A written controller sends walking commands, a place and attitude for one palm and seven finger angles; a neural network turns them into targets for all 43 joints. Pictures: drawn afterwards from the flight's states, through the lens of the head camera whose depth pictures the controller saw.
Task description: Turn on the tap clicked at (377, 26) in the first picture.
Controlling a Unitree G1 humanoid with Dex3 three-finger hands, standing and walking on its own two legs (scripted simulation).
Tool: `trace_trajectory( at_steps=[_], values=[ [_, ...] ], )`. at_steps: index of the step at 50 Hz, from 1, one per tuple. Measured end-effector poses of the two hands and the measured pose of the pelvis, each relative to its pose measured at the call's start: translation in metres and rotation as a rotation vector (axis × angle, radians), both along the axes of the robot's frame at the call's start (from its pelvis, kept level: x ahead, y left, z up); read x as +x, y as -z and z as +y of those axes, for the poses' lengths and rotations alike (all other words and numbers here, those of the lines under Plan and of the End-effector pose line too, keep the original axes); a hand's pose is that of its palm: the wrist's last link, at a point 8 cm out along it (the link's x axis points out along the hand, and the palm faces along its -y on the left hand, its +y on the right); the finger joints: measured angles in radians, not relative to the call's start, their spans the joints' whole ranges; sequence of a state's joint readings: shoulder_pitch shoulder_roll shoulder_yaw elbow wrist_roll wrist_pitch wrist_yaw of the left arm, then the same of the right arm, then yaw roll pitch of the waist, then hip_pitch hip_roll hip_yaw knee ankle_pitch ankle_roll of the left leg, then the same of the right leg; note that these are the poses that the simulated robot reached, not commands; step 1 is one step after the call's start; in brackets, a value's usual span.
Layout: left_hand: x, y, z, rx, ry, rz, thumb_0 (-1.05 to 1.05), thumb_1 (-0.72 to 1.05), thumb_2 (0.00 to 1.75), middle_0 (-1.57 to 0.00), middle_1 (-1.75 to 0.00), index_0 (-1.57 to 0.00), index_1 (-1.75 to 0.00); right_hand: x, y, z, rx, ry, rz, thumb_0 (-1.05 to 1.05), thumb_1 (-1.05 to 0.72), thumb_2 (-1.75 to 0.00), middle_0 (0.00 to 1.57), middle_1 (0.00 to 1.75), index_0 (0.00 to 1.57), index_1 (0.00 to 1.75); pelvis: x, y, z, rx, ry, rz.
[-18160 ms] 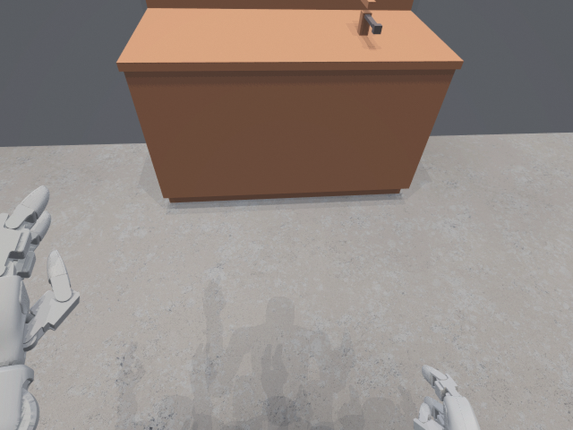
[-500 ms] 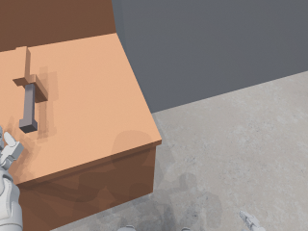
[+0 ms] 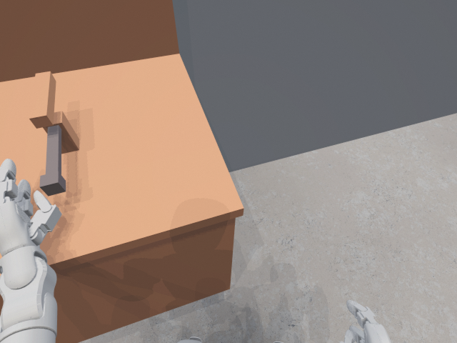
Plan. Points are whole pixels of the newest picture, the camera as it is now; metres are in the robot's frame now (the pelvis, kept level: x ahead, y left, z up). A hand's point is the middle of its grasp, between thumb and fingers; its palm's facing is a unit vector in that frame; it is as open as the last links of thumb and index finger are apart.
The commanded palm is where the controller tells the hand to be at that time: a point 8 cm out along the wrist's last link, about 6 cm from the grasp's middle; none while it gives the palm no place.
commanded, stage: push the lever round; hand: left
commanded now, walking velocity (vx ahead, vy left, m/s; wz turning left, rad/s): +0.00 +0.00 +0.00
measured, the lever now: (53, 183) +0.34 +0.33 +0.08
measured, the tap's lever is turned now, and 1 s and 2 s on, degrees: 1 20 37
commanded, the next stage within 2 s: none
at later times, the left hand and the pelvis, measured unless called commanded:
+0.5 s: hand (74, 205) +0.31 +0.29 +0.06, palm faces +0.60 -0.79 -0.09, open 7.7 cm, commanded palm +0.27 +0.31 +0.07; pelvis +0.00 -0.01 +0.00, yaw +0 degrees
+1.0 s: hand (101, 200) +0.33 +0.24 +0.06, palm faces +0.68 -0.73 -0.08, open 7.8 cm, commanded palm +0.28 +0.27 +0.07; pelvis +0.00 -0.02 +0.00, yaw +0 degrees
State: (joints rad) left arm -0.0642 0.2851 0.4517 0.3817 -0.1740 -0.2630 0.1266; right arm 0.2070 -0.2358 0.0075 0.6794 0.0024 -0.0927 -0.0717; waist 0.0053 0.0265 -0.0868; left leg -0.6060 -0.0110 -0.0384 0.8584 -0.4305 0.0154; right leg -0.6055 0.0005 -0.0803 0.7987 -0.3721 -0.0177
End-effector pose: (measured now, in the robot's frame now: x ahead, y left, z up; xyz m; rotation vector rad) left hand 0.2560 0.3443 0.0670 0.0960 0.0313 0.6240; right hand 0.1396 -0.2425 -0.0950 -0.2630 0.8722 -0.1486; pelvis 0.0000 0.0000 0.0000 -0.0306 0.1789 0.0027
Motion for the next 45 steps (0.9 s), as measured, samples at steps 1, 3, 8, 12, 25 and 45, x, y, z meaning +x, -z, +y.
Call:
trace_trajectory(
  at_steps=[1, 3, 8, 12, 25, 45],
  values=[
    [0.0, 0.0, -0.001, 0.0, -0.003, 0.002, 0.01, 0.9, 0.9, -0.15, -0.15, -0.15, -0.15, 0.0, 0.0, -0.001, 0.0, 0.001, 0.002, 0.01, -0.9, -0.9, 0.21, 0.3, 0.2, 0.3, 0.0, 0.0, -0.001, 0.0, 0.0, 0.0],
    [0.001, 0.0, -0.003, 0.002, -0.009, 0.005, 0.01, 0.9, 0.91, -0.15, -0.15, -0.15, -0.15, -0.001, 0.001, -0.003, -0.001, 0.002, 0.007, 0.01, -0.9, -0.9, 0.21, 0.3, 0.2, 0.3, 0.0, 0.0, -0.002, 0.001, 0.0, 0.0],
    [0.003, -0.001, -0.009, 0.009, -0.009, 0.004, 0.02, 0.91, 0.91, -0.15, -0.15, -0.15, -0.15, -0.006, 0.003, -0.01, -0.001, 0.012, 0.024, 0.01, -0.9, -0.9, 0.2, 0.3, 0.2, 0.3, 0.002, 0.0, -0.006, 0.003, 0.002, 0.0],
    [0.004, -0.001, -0.013, 0.008, -0.008, 0.001, 0.03, 0.91, 0.91, -0.15, -0.15, -0.15, -0.15, -0.009, 0.004, -0.015, -0.003, 0.023, 0.035, 0.01, -0.9, -0.9, 0.2, 0.3, 0.2, 0.3, 0.002, -0.001, -0.008, 0.005, 0.003, -0.001],
    [0.009, -0.001, -0.029, 0.0, -0.023, -0.01, 0.02, 0.92, 0.91, -0.15, -0.15, -0.15, -0.15, -0.012, 0.006, -0.024, 0.0, 0.033, 0.045, 0.01, -0.9, -0.9, 0.2, 0.3, 0.2, 0.3, 0.003, -0.001, -0.015, 0.011, 0.002, -0.002],
    [0.019, -0.001, -0.068, -0.003, -0.102, -0.021, 0.02, 0.92, 0.91, -0.15, -0.15, -0.15, -0.15, -0.002, 0.006, -0.017, 0.033, 0.014, 0.038, 0.01, -0.9, -0.9, 0.2, 0.3, 0.2, 0.3, 0.004, -0.002, -0.017, 0.016, 0.002, -0.011]
  ],
)
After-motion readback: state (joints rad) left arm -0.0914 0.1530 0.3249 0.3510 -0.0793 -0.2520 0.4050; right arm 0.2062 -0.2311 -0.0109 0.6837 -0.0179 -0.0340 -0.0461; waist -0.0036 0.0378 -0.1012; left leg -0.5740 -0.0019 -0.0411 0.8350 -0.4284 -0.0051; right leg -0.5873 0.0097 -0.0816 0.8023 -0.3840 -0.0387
